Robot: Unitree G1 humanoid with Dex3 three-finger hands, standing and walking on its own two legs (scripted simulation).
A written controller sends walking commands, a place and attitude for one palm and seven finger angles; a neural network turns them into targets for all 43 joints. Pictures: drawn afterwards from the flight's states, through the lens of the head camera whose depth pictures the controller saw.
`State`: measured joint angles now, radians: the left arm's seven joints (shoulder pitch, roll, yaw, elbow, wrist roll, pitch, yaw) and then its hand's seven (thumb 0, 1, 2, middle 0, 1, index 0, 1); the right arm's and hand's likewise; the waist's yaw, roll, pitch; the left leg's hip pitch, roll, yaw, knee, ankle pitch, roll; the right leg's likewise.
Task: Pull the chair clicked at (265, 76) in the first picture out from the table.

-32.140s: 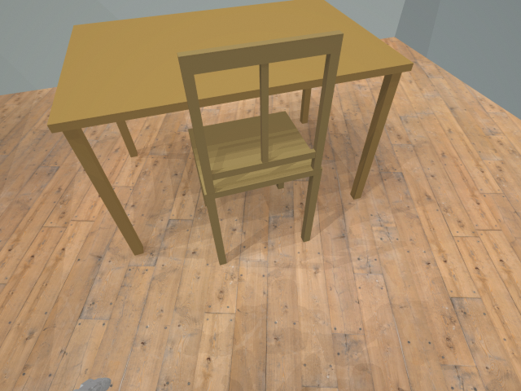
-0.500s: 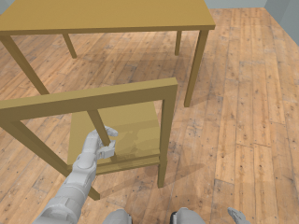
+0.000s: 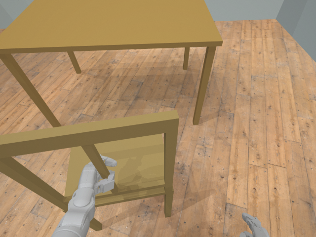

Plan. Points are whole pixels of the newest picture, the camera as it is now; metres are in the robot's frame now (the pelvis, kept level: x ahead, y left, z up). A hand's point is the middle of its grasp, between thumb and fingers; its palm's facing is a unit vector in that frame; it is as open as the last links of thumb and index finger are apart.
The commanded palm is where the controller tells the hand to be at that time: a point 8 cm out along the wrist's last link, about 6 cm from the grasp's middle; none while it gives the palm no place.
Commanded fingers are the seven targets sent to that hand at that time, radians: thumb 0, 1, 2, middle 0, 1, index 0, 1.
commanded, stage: stop walking, hand still on the chair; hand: left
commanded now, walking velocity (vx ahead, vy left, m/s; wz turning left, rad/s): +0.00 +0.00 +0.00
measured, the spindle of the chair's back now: (103, 171) +0.30 +0.17 -0.05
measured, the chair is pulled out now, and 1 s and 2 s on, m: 0.53 0.53 0.53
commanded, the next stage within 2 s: open the thumb and straighten the fingers in 0.26 s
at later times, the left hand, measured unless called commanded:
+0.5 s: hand (108, 179) +0.28 +0.16 -0.05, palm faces +0.03 -0.98 -0.18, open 5.8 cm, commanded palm +0.24 +0.20 -0.04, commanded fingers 0.00 -0.07 0.43 -0.50 -1.45 -0.50 -1.45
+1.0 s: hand (105, 178) +0.28 +0.17 -0.06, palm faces +0.04 -0.98 -0.22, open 16.2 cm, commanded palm +0.26 +0.21 -0.04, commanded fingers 0.00 -0.55 0.20 0.00 0.00 0.00 0.00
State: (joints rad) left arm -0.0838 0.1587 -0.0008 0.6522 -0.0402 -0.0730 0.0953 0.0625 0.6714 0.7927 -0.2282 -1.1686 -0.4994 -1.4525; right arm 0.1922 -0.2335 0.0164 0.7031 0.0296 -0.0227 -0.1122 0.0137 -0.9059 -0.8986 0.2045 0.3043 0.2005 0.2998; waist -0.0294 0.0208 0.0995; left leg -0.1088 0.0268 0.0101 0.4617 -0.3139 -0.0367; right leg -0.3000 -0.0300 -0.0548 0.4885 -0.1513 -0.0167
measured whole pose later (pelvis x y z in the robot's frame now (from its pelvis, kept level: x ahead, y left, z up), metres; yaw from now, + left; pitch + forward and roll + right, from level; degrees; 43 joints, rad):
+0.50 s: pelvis +0.01 +0.01 +0.00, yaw +0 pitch +2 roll +1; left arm 0.01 0.17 0.00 0.51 -0.05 -0.01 0.08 0.06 0.58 0.74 -0.27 -1.25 -0.50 -1.45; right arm 0.23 -0.23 0.02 0.65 0.05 -0.02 -0.06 0.01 -0.91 -0.90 0.20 0.30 0.20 0.30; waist -0.06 0.00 -0.01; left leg -0.22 0.02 0.01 0.52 -0.34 -0.02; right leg -0.39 -0.04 -0.06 0.52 -0.17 -0.01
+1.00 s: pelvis +0.02 +0.02 -0.03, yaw +2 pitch +9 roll +0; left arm 0.08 0.16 -0.03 0.23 -0.04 0.18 0.07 0.00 -0.51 0.21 -0.15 -0.46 -0.16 -0.47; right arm 0.23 -0.26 0.02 0.58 0.03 -0.12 -0.06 0.02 -0.91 -0.90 0.20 0.30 0.20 0.30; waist -0.03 0.06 -0.09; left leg -0.45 0.00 -0.02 0.77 -0.47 -0.01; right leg -0.62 -0.07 -0.07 0.75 -0.29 0.01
